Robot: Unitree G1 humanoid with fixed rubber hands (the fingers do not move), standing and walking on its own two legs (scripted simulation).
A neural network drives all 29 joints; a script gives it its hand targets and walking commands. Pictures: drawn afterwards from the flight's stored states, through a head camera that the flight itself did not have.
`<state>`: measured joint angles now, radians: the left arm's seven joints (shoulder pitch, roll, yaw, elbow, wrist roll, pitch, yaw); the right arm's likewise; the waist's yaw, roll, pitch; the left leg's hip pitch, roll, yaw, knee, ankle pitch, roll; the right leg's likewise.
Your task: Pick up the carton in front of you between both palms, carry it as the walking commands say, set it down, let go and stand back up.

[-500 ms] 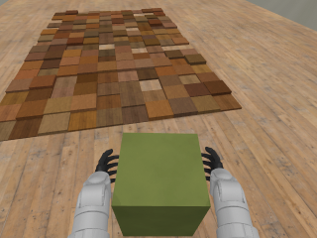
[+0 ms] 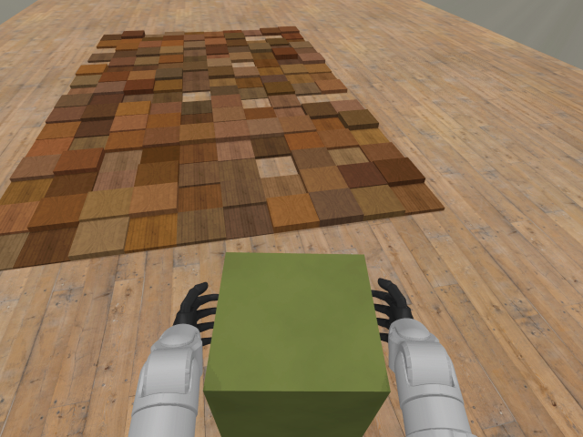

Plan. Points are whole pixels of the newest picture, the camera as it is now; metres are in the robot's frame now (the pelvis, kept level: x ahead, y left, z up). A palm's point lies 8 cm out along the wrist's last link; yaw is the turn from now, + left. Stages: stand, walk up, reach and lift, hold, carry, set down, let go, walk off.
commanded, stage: reach and lift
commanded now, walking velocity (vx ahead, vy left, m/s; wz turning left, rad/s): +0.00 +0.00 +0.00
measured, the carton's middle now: (293, 353) +0.29 +0.00 -0.05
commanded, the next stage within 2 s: hold in 0.16 s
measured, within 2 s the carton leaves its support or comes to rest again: neither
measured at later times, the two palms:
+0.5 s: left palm (182, 333) +0.27 +0.15 +0.05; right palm (404, 327) +0.28 -0.15 +0.05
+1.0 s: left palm (183, 331) +0.28 +0.15 +0.05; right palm (404, 325) +0.28 -0.15 +0.05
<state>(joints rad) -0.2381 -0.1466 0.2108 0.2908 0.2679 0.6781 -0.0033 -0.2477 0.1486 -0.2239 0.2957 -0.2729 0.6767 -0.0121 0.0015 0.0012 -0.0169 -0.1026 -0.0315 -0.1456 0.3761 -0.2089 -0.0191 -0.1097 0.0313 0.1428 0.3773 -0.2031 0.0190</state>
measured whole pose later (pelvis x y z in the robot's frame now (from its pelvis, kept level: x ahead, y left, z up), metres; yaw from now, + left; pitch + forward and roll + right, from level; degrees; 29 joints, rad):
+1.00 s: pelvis -0.01 +0.00 +0.00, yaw +0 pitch -7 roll +0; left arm -0.27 -0.15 0.22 0.24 0.28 0.76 -0.01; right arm -0.28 0.16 -0.23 0.25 -0.29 0.76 0.00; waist 0.00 0.00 0.01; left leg -0.05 -0.03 -0.13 0.36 -0.20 -0.02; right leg -0.06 0.03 0.14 0.36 -0.19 0.02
